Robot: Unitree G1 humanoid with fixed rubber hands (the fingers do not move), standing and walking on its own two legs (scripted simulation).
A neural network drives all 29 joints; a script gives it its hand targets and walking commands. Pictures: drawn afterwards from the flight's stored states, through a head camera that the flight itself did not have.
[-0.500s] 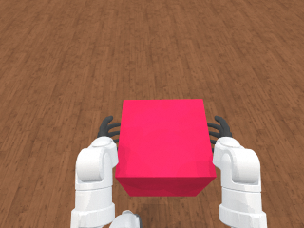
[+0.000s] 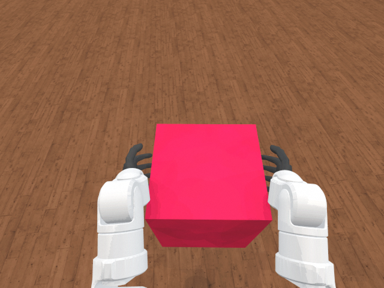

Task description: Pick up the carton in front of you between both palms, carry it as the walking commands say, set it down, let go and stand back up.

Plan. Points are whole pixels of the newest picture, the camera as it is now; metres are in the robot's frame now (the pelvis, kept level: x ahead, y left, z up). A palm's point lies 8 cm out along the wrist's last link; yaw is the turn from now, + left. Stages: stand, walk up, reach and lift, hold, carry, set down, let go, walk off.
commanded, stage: carry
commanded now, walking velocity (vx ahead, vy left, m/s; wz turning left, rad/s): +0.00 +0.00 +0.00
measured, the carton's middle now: (204, 191) +0.33 +0.00 -0.01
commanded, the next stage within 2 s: hold in 1.88 s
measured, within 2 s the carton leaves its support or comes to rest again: neither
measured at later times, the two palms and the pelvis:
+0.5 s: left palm (143, 175) +0.34 +0.13 +0.04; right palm (273, 174) +0.34 -0.15 +0.04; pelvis +0.05 -0.01 +0.00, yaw +0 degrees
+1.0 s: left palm (138, 196) +0.29 +0.14 +0.04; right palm (279, 195) +0.29 -0.15 +0.03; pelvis +0.01 -0.01 -0.01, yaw +0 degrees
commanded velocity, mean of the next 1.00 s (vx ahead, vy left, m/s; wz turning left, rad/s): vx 0.00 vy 0.00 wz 0.00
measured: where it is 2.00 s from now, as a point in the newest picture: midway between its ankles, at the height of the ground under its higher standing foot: outside the picture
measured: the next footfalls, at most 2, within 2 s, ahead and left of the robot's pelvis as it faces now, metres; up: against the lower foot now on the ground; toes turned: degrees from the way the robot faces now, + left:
none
